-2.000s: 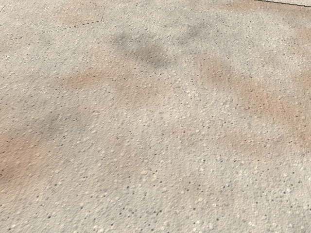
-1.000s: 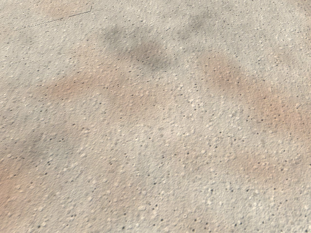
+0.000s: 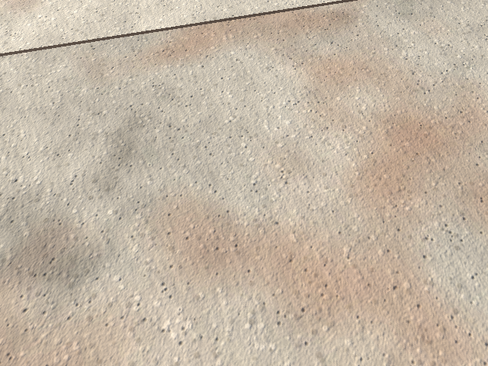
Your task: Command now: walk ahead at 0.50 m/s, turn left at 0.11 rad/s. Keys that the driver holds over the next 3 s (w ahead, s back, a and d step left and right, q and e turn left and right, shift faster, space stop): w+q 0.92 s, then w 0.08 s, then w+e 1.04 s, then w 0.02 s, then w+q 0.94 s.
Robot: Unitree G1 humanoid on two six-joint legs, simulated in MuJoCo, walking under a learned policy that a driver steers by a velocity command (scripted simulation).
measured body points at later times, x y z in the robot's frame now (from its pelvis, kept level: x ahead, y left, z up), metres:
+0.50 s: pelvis +0.28 +0.05 +0.01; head +0.31 +0.07 +0.46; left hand +0.43 +0.31 -0.09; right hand +0.31 -0.23 -0.11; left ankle +0.19 +0.09 -0.74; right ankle +0.47 -0.08 -0.68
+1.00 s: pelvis +0.53 +0.09 +0.01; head +0.56 +0.09 +0.46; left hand +0.38 +0.32 -0.11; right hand +0.82 -0.03 -0.09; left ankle +0.56 +0.27 -0.67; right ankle +0.52 -0.03 -0.74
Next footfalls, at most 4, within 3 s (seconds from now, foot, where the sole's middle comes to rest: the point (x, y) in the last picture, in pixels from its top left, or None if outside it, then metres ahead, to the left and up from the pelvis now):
0.08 left None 0.23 0.10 -0.77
0.64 right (285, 330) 0.55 -0.02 -0.77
1.16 left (174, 288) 0.66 0.31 -0.77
1.68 right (208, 194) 1.01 0.25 -0.77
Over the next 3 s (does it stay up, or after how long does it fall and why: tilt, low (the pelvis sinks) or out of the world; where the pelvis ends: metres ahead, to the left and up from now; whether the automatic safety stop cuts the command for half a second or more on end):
stays up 1.54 0.40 0.01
